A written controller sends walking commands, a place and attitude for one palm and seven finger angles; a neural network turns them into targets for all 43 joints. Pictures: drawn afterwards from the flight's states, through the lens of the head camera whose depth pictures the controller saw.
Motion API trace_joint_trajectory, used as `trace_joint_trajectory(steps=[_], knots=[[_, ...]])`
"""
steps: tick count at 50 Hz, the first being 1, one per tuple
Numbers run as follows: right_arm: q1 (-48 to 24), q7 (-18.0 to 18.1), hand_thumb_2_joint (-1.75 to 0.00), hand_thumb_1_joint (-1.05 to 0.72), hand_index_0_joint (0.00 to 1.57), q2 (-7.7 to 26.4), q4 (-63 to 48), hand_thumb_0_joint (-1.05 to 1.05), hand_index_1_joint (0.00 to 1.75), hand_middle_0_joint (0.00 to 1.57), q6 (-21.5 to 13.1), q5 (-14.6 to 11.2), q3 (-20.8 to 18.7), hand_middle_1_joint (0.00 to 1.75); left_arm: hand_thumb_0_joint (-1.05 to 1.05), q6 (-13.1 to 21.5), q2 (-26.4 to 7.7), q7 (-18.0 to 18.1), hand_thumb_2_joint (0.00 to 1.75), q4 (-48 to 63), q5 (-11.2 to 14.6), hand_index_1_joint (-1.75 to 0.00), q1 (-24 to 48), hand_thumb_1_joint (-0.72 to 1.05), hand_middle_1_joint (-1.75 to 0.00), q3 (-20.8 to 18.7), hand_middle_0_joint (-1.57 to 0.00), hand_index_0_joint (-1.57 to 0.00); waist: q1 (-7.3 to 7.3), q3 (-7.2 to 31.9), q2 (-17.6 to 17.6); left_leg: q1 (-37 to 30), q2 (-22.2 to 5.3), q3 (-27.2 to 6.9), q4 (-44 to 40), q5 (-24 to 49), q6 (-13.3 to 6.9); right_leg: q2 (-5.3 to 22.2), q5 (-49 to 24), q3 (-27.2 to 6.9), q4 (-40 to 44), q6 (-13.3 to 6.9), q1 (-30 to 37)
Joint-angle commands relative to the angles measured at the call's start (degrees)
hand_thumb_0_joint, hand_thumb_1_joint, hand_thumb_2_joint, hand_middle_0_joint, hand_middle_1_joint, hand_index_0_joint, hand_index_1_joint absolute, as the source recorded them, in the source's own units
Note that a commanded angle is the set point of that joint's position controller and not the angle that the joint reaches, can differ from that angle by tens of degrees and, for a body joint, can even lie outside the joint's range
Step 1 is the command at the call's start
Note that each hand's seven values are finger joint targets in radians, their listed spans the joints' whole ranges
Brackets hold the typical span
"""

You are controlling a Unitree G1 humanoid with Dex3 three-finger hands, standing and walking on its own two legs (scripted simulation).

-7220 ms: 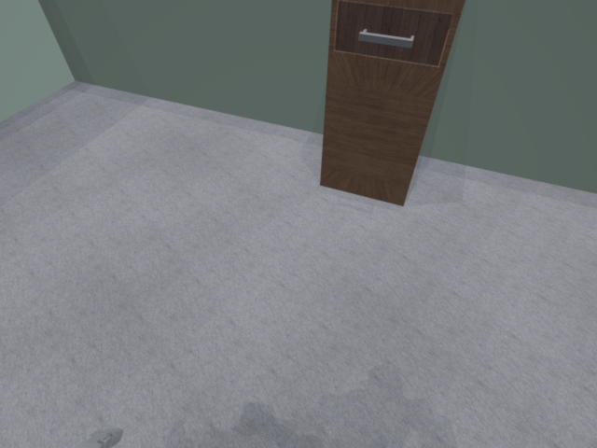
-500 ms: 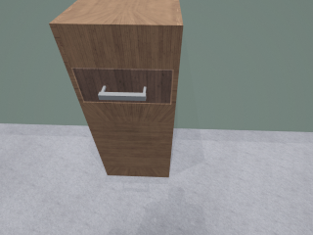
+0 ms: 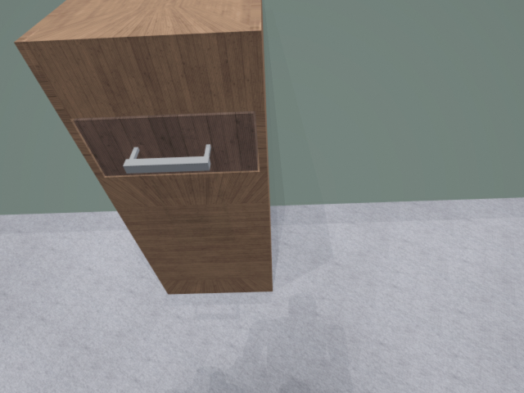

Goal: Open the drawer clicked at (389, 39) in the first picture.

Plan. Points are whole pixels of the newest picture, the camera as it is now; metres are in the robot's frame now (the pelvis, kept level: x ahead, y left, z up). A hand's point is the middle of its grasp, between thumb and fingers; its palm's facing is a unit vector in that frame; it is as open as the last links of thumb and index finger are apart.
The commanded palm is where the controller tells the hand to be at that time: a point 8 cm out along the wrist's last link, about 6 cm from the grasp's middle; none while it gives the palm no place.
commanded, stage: shuffle to correct the standing spot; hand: left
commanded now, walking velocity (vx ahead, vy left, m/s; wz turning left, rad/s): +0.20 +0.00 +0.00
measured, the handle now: (169, 157) +0.59 +0.23 +0.01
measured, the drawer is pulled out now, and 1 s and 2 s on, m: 0.00 0.00 0.00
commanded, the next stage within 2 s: come to a stop and stand still in 0.12 s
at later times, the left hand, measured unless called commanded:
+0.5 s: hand out of the picture +0.06 +0.13 -0.19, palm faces +0.12 -0.99 -0.11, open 7.4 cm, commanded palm none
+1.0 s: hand out of the picture +0.05 +0.14 -0.16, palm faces +0.04 -0.98 -0.21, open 7.4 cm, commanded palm none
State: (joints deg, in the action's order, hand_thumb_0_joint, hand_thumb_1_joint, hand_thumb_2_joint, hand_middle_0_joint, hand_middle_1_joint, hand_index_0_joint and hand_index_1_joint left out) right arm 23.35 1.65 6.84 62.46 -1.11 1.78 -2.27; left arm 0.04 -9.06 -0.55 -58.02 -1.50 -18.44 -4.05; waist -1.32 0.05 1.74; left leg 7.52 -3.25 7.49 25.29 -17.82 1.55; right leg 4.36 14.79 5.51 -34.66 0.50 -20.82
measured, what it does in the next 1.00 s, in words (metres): steps on the spot: right foot, then left foot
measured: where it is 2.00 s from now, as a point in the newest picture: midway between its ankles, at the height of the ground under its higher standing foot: outside the picture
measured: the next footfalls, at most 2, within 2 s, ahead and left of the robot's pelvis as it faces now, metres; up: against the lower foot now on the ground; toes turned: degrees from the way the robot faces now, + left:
right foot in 0.02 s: +0.08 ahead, -0.11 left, +0.00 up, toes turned -7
left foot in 0.42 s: +0.21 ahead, +0.09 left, +0.00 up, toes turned +7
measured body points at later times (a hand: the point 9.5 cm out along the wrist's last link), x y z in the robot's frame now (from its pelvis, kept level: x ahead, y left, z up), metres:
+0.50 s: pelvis +0.10 -0.01 -0.01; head +0.12 +0.01 +0.44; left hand +0.06 +0.18 -0.17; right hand +0.20 -0.22 -0.15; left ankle +0.17 +0.09 -0.74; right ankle +0.05 -0.11 -0.73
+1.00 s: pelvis +0.05 -0.04 +0.01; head +0.04 -0.05 +0.46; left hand +0.05 +0.19 -0.14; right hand +0.04 -0.29 -0.15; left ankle +0.05 +0.10 -0.70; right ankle +0.01 -0.15 -0.74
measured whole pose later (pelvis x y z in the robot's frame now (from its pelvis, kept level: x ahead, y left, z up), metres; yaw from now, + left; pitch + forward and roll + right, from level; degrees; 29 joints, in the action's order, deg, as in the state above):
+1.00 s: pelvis +0.05 -0.04 +0.01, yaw -1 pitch +0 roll +1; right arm 17.9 -0.1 12.3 60.9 3.0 1.1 -3.6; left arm -0.2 -7.9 1.0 -59.1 -1.6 -19.5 -1.5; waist 0.1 1.2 0.8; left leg 20.5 -2.2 3.1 43.4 -18.8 1.4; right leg 2.1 16.2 3.4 -24.6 -0.5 -8.4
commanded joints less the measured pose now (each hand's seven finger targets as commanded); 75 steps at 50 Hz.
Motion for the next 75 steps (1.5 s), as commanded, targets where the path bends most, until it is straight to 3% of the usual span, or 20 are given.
trace_joint_trajectory(steps=[1, 2, 8, 17, 20, 23, 24, 30, 36, 38, 39, 40, 44, 50, 52, 54, 56, 58, 69, 75], knots=[[1.17, -0.38, -0.9, -0.9, 0.2, 3.03, -3.54, 0.0, 0.3, 0.2, -0.94, -0.85, -0.56, 0.3, 0.0, 2.2, -8.45, 1.06, 0.9, -1.75, -0.27, -0.3, -15.32, 0.9, -0.3, -1.31, -0.2, -0.2, 6.47, 0.99, -22.26, 27.35, 2.52, 1.92, 21.28, -14.9, -3.17, 13.99, 8.01, -22.4, 18.53, -6.2, 26.99], [-2.13, -0.71, -0.9, -0.9, 0.2, 4.58, -5.38, 0.0, 0.3, 0.2, -0.64, -0.53, -0.6, 0.3, 0.0, 2.39, -10.03, 1.5, 0.9, -1.99, 0.5, -0.3, -17.26, 0.9, -0.3, -1.45, -0.2, -0.2, 7.08, 0.94, -18.98, 29.95, 1.52, -2.85, 32.46, -17.07, -3.67, 18.55, 9.3, -29.89, 23.97, -9.93, 24.77], [-3.12, -1.74, -0.9, -0.9, 0.2, 3.32, -2.82, 0.0, 0.3, 0.2, 0.57, -0.23, -0.72, 0.3, 0.0, 4.04, -2.64, 2.24, 0.9, -0.52, 0.32, -0.3, -5.32, 0.9, -0.3, 0.88, -0.2, -0.2, 0.56, -5.22, -6.93, 24.03, -2.8, -4.95, 35.08, 2.51, -1.8, 10.59, -11.9, -9.37, 23.62, -8.07, 10.51], [-8.86, -0.48, -0.9, -0.9, 0.2, 2.4, -4.01, 0.0, 0.3, 0.2, 0.94, -1.23, 0.82, 0.3, 0.0, 2.7, -3.5, 3.07, 0.9, -2.94, 0.06, -0.3, -6.68, 0.9, -0.3, 1.57, -0.2, -0.2, 2.26, -1.5, -6.75, 13.29, 0.33, -2.67, 9.2, 5.86, -0.12, 9.46, -42.25, -5.36, 14.46, -8.19, 15.54], [-6.71, 0.28, -0.9, -0.9, 0.2, 5.4, -4.09, 0.0, 0.3, 0.2, 0.81, -1.14, -0.2, 0.3, 0.0, 1.35, -3.19, 3.61, 0.9, -2.35, 0.11, -0.3, -6.74, 0.9, -0.3, 1.57, -0.2, -0.2, 1.23, -1.59, -3.63, 3.38, -1.44, -3.86, 1.4, 29.81, -1.13, 5.94, -34.61, -4.37, 6.6, -4.48, 10.21], [-5.12, 0.91, -0.9, -0.9, 0.2, 10.28, -4.48, 0.0, 0.3, 0.2, 1.34, -1.11, -1.35, 0.3, 0.0, 0.03, -0.23, 4.41, 0.9, -1.09, 0.29, -0.3, -9.62, 0.9, -0.3, 2.22, -0.2, -0.2, 1.31, 1.06, 7.66, -4.73, -13.55, -11.47, 1.57, 58.44, -8.53, -0.94, 3.29, -1.45, 0.36, -0.53, 3.87], [-6.94, 1.17, -0.9, -0.9, 0.2, 10.85, -4.89, 0.0, 0.3, 0.2, 1.41, -1.16, -1.23, 0.3, 0.0, -0.55, -0.88, 4.32, 0.9, -1.2, 0.55, -0.3, -9.86, 0.9, -0.3, 2.14, -0.2, -0.2, 1.97, 1.29, 12.82, -2.11, -15.43, -14.49, -1.58, 58.85, -11.25, -1.6, 13.47, -1.61, -5.96, 0.15, 4.14], [-13.18, 1.23, -0.9, -0.9, 0.2, 11.89, -8.37, 0.0, 0.3, 0.2, 2.24, -0.39, -2.51, 0.3, 0.0, -1.98, -1.51, 3.25, 0.9, 1.75, 0.2, -0.3, -5.12, 0.9, -0.3, 0.68, -0.2, -0.2, 1.67, 6.09, 2.27, 1.51, -17.36, -14.63, -3.66, 39.31, -14.74, -2.22, 16.19, -6.63, -25.07, 0.56, -0.91], [-15.46, -0.05, -0.9, -0.9, 0.2, 11.33, -8.89, 0.0, 0.3, 0.2, 2.9, 0.13, -2.97, 0.3, 0.0, -2.21, -1.06, 2.48, 0.9, 1.96, -0.05, -0.3, -9.58, 0.9, -0.3, 0.59, -0.2, -0.2, 3.43, 5.97, 4.58, 12.81, -12.35, -13.12, -8.86, -1.21, -8.58, -2.62, 9.53, -1.78, -1.49, -0.69, 12.25], [-15.02, -0.77, -0.9, -0.9, 0.2, 7.76, -8.74, 0.0, 0.3, 0.2, 3.93, -0.54, -2.4, 0.3, 0.0, -1.72, -4.01, 2.6, 0.9, 0.45, -0.87, -0.3, -12.94, 0.9, -0.3, 0.34, -0.2, -0.2, 4.6, 1.75, -6.99, 20.71, -2.87, -6.5, 0.0, -12.71, -2.71, 1.08, 11.43, -6.57, 16.55, -2.4, 15.06], [-14.93, -1.27, -0.9, -0.9, 0.2, 3.9, -9.63, 0.0, 0.3, 0.2, 4.39, -0.92, -1.64, 0.3, 0.0, -1.14, -8.6, 2.82, 0.9, 2.04, -1.11, -0.3, -8.98, 0.9, -0.3, 0.24, -0.2, -0.2, 3.36, -2.3, -20.51, 23.35, 2.25, -3.21, 11.7, -9.65, 0.51, 12.32, 28.19, -23.24, 27.09, -6.67, 6.47], [-17.16, -1.69, -0.9, -0.9, 0.2, 6.45, -10.66, 0.0, 0.3, 0.2, 4.71, -0.56, -2.08, 0.3, 0.0, -1.18, -10.37, 3.05, 0.9, 4.78, -0.8, -0.3, -1.65, 0.9, -0.3, 0.36, -0.2, -0.2, 3.07, -6.88, -17.56, 19.94, 0.66, -5.86, 20.6, -8.03, 0.19, 17.72, 33.83, -26.77, 32.2, -9.63, -5.84], [-9.81, -2.32, -0.9, -0.9, 0.2, 6.96, -6.0, 0.0, 0.3, 0.2, 3.8, -0.19, -1.72, 0.3, 0.0, 0.92, -8.47, 2.68, 0.9, 4.9, 0.03, -0.3, 4.84, 0.9, -0.3, 0.58, -0.2, -0.2, -0.59, -8.37, -10.04, 19.35, -0.07, -6.62, 26.87, 1.43, -0.59, 10.47, 13.93, -15.48, 27.01, -6.39, -0.97], [-9.57, -1.46, -0.9, -0.9, 0.2, 5.75, -5.98, 0.0, 0.3, 0.2, 1.45, -0.65, -0.37, 0.3, 0.0, 1.24, -9.45, 2.19, 0.9, 0.54, -0.32, -0.3, -4.46, 0.9, -0.3, 0.19, -0.2, -0.2, 3.94, -4.74, -9.01, 16.58, 0.82, -3.6, 8.95, -3.71, -0.4, 12.06, -7.84, -13.65, 18.54, -9.17, 14.59], [-5.67, -0.79, -0.9, -0.9, 0.2, 5.48, -4.14, 0.0, 0.3, 0.2, 0.97, -0.75, 0.2, 0.3, 0.0, 0.9, -8.71, 2.23, 0.9, -0.43, 0.23, -0.3, -3.1, 0.9, -0.3, 0.45, -0.2, -0.2, 2.44, -2.67, -8.64, 6.94, 1.5, -2.94, -1.35, 3.83, -0.5, 9.45, -10.91, -10.94, 14.26, -7.08, 11.81], [-1.74, -0.2, -0.9, -0.9, 0.2, 8.46, -2.1, 0.0, 0.3, 0.2, -0.07, -0.79, 0.11, 0.3, 0.0, 0.52, -5.37, 2.06, 0.9, -1.1, 0.66, -0.3, -4.25, 0.9, -0.3, 1.22, -0.2, -0.2, 2.3, 1.05, 0.73, -2.85, -3.84, -8.98, -3.66, 18.72, -2.79, 3.08, -7.65, -5.83, 7.39, -3.18, 7.56], [-3.18, 0.32, -0.9, -0.9, 0.2, 10.94, -1.73, 0.0, 0.3, 0.2, 0.49, -0.56, 0.03, 0.3, 0.0, 0.19, -2.3, 2.33, 0.9, -2.15, 0.47, -0.3, -5.09, 0.9, -0.3, 2.04, -0.2, -0.2, 3.37, 0.04, 4.47, 0.92, -9.36, -12.1, -4.27, 17.05, -5.59, 0.29, 2.93, -3.0, 8.7, -1.25, 7.04], [-3.97, 0.54, -0.9, -0.9, 0.2, 8.85, -0.53, 0.0, 0.3, 0.2, 0.33, -0.85, 0.8, 0.3, 0.0, 0.01, -2.44, 2.24, 0.9, -3.65, 0.48, -0.3, -2.95, 0.9, -0.3, 2.41, -0.2, -0.2, 2.94, -2.73, 6.34, 4.51, -6.46, -11.4, -7.0, 15.68, -5.18, 0.56, -2.28, -2.16, 9.05, -0.67, 10.03], [-3.63, 0.92, -0.9, -0.9, 0.2, 6.73, 1.85, 0.0, 0.3, 0.2, 0.32, -1.23, 1.37, 0.3, 0.0, 0.28, -2.21, 2.78, 0.9, -7.21, 0.64, -0.3, -4.7, 0.9, -0.3, 3.33, -0.2, -0.2, 1.9, -4.26, -3.41, 0.91, -3.98, -7.69, -5.12, 19.72, -3.23, 2.25, -10.4, -5.04, 13.13, -0.44, 10.16], [-3.75, 0.89, -0.9, -0.9, 0.2, 6.49, 2.21, 0.0, 0.3, 0.2, 0.1, -1.18, 1.39, 0.3, 0.0, 0.39, -2.15, 2.97, 0.9, -7.24, 0.6, -0.3, -5.04, 0.9, -0.3, 3.28, -0.2, -0.2, 1.88, -3.29, -2.4, 0.08, -3.78, -7.25, -5.5, 20.44, -3.14, 2.42, -11.19, -5.24, 13.2, -0.28, 10.84]])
